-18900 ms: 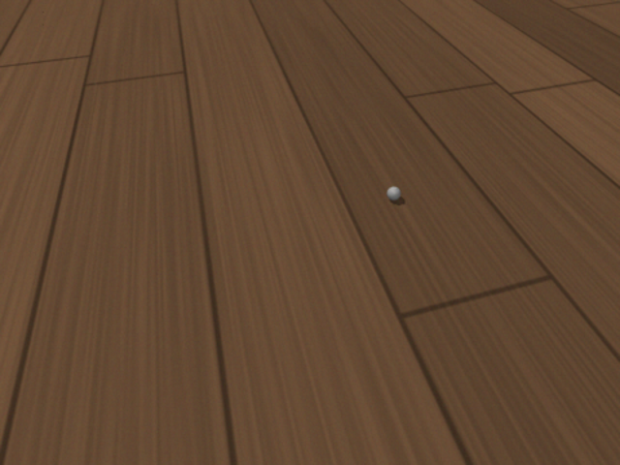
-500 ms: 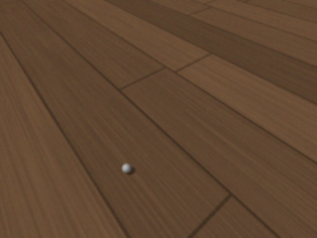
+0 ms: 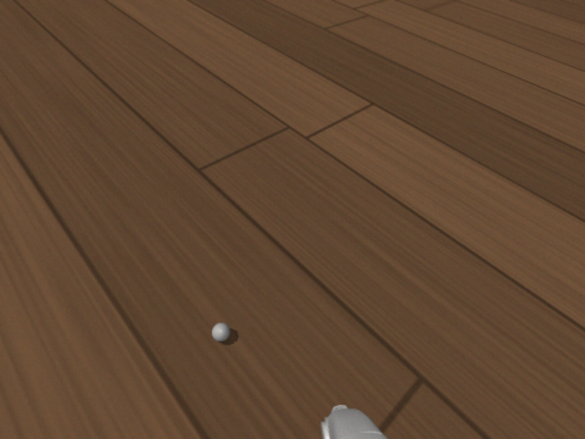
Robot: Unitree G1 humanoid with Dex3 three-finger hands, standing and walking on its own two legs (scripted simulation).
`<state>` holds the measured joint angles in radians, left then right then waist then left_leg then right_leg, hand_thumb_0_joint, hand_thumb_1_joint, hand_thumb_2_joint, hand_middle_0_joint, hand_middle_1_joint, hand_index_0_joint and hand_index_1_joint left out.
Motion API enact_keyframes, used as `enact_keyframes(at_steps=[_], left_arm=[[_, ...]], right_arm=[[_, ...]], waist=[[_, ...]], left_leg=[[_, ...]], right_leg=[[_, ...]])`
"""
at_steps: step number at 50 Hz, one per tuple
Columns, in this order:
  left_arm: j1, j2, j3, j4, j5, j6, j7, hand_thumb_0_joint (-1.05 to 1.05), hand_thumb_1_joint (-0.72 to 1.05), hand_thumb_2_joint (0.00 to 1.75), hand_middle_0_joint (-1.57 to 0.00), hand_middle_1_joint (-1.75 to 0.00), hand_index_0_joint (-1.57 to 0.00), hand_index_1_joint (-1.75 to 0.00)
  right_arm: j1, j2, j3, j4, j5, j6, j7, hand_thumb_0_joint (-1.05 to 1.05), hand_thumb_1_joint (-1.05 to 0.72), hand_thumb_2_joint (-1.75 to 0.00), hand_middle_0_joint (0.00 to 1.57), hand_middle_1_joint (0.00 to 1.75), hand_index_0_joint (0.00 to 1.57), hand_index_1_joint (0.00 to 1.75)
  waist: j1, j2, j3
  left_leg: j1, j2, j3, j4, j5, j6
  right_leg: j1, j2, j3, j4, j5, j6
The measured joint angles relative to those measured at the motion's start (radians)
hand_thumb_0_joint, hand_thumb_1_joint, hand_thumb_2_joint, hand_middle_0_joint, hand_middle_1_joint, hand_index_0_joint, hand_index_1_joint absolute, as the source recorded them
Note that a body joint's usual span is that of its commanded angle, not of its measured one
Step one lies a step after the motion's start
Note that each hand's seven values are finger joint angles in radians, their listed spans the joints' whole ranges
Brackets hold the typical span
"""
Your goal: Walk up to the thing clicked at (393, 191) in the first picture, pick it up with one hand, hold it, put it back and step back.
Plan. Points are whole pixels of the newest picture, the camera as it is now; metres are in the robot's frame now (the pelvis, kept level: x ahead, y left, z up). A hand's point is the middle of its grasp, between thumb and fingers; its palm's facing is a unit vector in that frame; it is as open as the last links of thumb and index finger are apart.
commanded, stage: walk up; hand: left
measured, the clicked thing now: (220, 332) +0.59 +0.19 -0.75
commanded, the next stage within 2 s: none
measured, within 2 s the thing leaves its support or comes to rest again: neither
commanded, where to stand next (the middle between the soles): +0.22 -0.04 m, yaw -1 degrees
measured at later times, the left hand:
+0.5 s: hand (180, 357) +0.28 +0.18 -0.14, palm faces -0.06 -0.93 -0.36, open 7.4 cm
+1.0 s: hand (179, 398) +0.22 +0.18 -0.17, palm faces -0.02 -0.91 -0.41, open 7.4 cm
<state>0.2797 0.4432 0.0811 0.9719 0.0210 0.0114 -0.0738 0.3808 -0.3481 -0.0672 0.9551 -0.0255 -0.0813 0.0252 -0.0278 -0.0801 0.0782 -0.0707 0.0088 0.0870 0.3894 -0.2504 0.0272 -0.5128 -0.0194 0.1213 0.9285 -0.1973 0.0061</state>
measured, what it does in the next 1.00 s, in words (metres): walks ahead: right foot, then left foot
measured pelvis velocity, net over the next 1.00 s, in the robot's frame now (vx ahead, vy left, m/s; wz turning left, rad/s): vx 0.17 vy -0.09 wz -0.02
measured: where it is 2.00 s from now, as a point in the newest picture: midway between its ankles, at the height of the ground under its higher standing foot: outside the picture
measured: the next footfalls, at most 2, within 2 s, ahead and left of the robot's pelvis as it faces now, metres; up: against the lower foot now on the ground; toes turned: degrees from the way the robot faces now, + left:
right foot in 0.22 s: +0.23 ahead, -0.16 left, +0.00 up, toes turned -4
left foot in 0.62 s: +0.32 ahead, +0.06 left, +0.00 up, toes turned +0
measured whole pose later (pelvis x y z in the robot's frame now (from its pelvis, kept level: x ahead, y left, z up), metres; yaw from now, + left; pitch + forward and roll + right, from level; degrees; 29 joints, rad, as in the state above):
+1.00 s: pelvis +0.17 -0.09 -0.03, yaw -1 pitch -3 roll +0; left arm 0.24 0.37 0.03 0.95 0.02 -0.02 0.01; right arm 0.11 -0.39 -0.03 0.86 -0.01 0.05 0.00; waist 0.04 0.04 0.12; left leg -0.46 0.02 -0.08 0.82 -0.40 0.02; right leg -0.21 0.00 0.02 0.68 -0.43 0.00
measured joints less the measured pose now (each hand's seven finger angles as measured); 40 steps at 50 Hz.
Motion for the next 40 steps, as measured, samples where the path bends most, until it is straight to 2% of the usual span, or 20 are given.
enact_keyframes(at_steps=[5, 10, 11, 12, 13, 14, 16, 19, 22, 26, 28, 31, 33, 36, 38, 40], left_arm=[[-0.012, -0.005, -0.004, -0.015, 0.002, 0.005, -0.002, 0.01, 0.91, 0.89, -0.20, -0.30, -0.21, -0.30], [-0.063, -0.028, -0.012, -0.050, 0.004, -0.006, -0.002, 0.01, 0.91, 0.89, -0.20, -0.30, -0.20, -0.30], [-0.075, -0.035, -0.013, -0.056, 0.004, -0.012, 0.000, 0.01, 0.91, 0.89, -0.20, -0.30, -0.20, -0.30], [-0.095, -0.053, -0.011, -0.059, 0.004, -0.019, 0.006, 0.01, 0.91, 0.89, -0.20, -0.30, -0.20, -0.30], [-0.111, -0.067, -0.011, -0.070, 0.005, -0.028, 0.007, 0.01, 0.91, 0.89, -0.20, -0.30, -0.20, -0.30], [-0.120, -0.074, -0.013, -0.089, 0.002, -0.038, 0.007, 0.01, 0.91, 0.89, -0.20, -0.30, -0.20, -0.30], [-0.124, -0.085, -0.017, -0.123, -0.009, -0.052, 0.009, 0.01, 0.91, 0.89, -0.20, -0.30, -0.21, -0.30], [-0.104, -0.105, -0.027, -0.151, -0.022, -0.056, 0.020, 0.01, 0.90, 0.89, -0.21, -0.30, -0.21, -0.30], [-0.071, -0.108, -0.033, -0.161, -0.019, -0.056, 0.030, 0.01, 0.90, 0.89, -0.21, -0.30, -0.21, -0.30], [-0.057, -0.095, -0.038, -0.163, -0.007, -0.046, 0.048, 0.01, 0.90, 0.89, -0.21, -0.30, -0.21, -0.30], [-0.063, -0.084, -0.040, -0.166, -0.008, -0.035, 0.054, 0.01, 0.90, 0.89, -0.21, -0.30, -0.21, -0.30], [-0.070, -0.065, -0.045, -0.165, -0.023, -0.011, 0.060, 0.01, 0.90, 0.89, -0.21, -0.30, -0.21, -0.30], [-0.092, -0.051, -0.043, -0.148, -0.035, 0.009, 0.067, 0.01, 0.90, 0.89, -0.21, -0.30, -0.21, -0.30], [-0.112, -0.046, -0.042, -0.131, -0.045, 0.032, 0.078, 0.01, 0.90, 0.89, -0.20, -0.30, -0.21, -0.30], [-0.120, -0.045, -0.042, -0.117, -0.044, 0.037, 0.076, 0.01, 0.90, 0.89, -0.20, -0.30, -0.21, -0.30], [-0.120, -0.046, -0.041, -0.106, -0.044, 0.034, 0.073, 0.01, 0.90, 0.89, -0.20, -0.30, -0.21, -0.30]], right_arm=[[0.007, -0.008, 0.003, -0.046, 0.007, -0.007, -0.002, 0.01, -0.90, -0.90, 0.21, 0.30, 0.20, 0.30], [0.001, -0.030, 0.008, -0.090, 0.006, 0.009, -0.009, 0.01, -0.90, -0.90, 0.20, 0.30, 0.20, 0.30], [0.000, -0.036, 0.009, -0.098, 0.008, 0.014, -0.012, 0.01, -0.90, -0.90, 0.20, 0.30, 0.20, 0.30], [-0.011, -0.047, 0.009, -0.098, 0.012, 0.020, -0.016, 0.01, -0.90, -0.90, 0.20, 0.30, 0.20, 0.30], [-0.022, -0.050, 0.009, -0.100, 0.016, 0.027, -0.020, 0.01, -0.90, -0.90, 0.20, 0.30, 0.20, 0.30], [-0.030, -0.047, 0.013, -0.104, 0.020, 0.033, -0.022, 0.01, -0.90, -0.90, 0.20, 0.30, 0.20, 0.30], [-0.044, -0.039, 0.027, -0.107, 0.024, 0.038, -0.023, 0.01, -0.90, -0.90, 0.20, 0.30, 0.20, 0.30], [-0.057, -0.046, 0.034, -0.113, 0.032, 0.033, -0.020, 0.01, -0.90, -0.90, 0.20, 0.30, 0.20, 0.30], [-0.065, -0.054, 0.031, -0.132, 0.028, 0.026, -0.017, 0.01, -0.90, -0.90, 0.20, 0.30, 0.20, 0.30], [-0.088, -0.056, 0.026, -0.130, 0.027, 0.024, -0.028, 0.01, -0.91, -0.90, 0.20, 0.30, 0.20, 0.30], [-0.098, -0.051, 0.027, -0.119, 0.024, 0.025, -0.035, 0.01, -0.91, -0.90, 0.20, 0.30, 0.20, 0.30], [-0.101, -0.047, 0.027, -0.107, 0.016, 0.029, -0.041, 0.01, -0.91, -0.90, 0.20, 0.30, 0.20, 0.30], [-0.120, -0.029, 0.028, -0.096, 0.008, 0.041, -0.043, 0.01, -0.91, -0.90, 0.20, 0.30, 0.20, 0.30], [-0.161, -0.018, 0.043, -0.105, 0.009, 0.053, -0.040, 0.01, -0.90, -0.90, 0.20, 0.30, 0.20, 0.30], [-0.184, -0.015, 0.048, -0.117, 0.010, 0.057, -0.043, 0.01, -0.90, -0.90, 0.20, 0.30, 0.20, 0.30], [-0.206, -0.017, 0.051, -0.127, 0.010, 0.062, -0.043, 0.01, -0.90, -0.90, 0.20, 0.30, 0.20, 0.30]], waist=[[0.000, 0.011, 0.014], [-0.004, 0.033, 0.034], [-0.006, 0.043, 0.037], [-0.009, 0.076, 0.052], [-0.015, 0.102, 0.067], [-0.014, 0.105, 0.074], [0.005, 0.083, 0.078], [0.021, 0.080, 0.062], [0.029, 0.090, 0.041], [0.035, 0.099, 0.047], [0.041, 0.091, 0.060], [0.040, 0.074, 0.066], [0.038, 0.034, 0.074], [0.032, 0.026, 0.093], [0.025, 0.033, 0.093], [0.026, 0.041, 0.086]], left_leg=[[0.059, 0.002, 0.022, -0.032, -0.040, -0.015], [0.075, 0.017, 0.039, 0.054, -0.148, -0.045], [0.068, 0.027, 0.038, 0.096, -0.183, -0.051], [0.054, 0.058, 0.029, 0.161, -0.216, -0.048], [0.022, 0.085, 0.009, 0.257, -0.226, -0.031], [-0.028, 0.077, -0.025, 0.380, -0.230, -0.015], [-0.128, 0.027, -0.064, 0.607, -0.268, 0.002], [-0.253, -0.003, -0.101, 0.748, -0.234, 0.009], [-0.335, 0.009, -0.128, 0.701, -0.174, -0.003], [-0.371, 0.029, -0.129, 0.491, -0.101, -0.034], [-0.361, 0.029, -0.106, 0.383, -0.050, -0.036], [-0.309, 0.008, -0.078, 0.245, 0.070, -0.020], [-0.316, -0.016, -0.070, 0.268, 0.032, -0.015], [-0.332, -0.006, -0.075, 0.289, 0.023, -0.008], [-0.343, 0.005, -0.087, 0.280, 0.034, -0.011], [-0.360, 0.014, -0.092, 0.273, 0.045, -0.016]], right_leg=[[0.012, -0.029, -0.020, -0.151, 0.050, -0.006], [0.090, -0.039, -0.110, -0.334, 0.026, -0.037], [0.113, -0.028, -0.122, -0.363, 0.055, -0.041], [0.123, -0.005, -0.138, -0.353, 0.060, -0.036], [0.132, 0.013, -0.157, -0.334, 0.038, -0.035], [0.134, 0.014, -0.163, -0.311, 0.011, -0.037], [0.152, 0.002, -0.149, -0.296, -0.023, -0.049], [0.214, -0.002, -0.144, -0.353, -0.027, -0.055], [0.260, 0.013, -0.148, -0.399, -0.030, -0.058], [0.285, 0.036, -0.163, -0.400, -0.057, -0.062], [0.281, 0.038, -0.172, -0.362, -0.090, -0.059], [0.254, 0.031, -0.187, -0.247, -0.171, -0.048], [0.224, 0.009, -0.173, -0.173, -0.206, -0.041], [0.168, 0.043, -0.113, -0.006, -0.347, -0.036], [0.147, 0.055, -0.086, 0.070, -0.377, -0.037], [0.148, 0.047, -0.072, 0.081, -0.374, -0.038]])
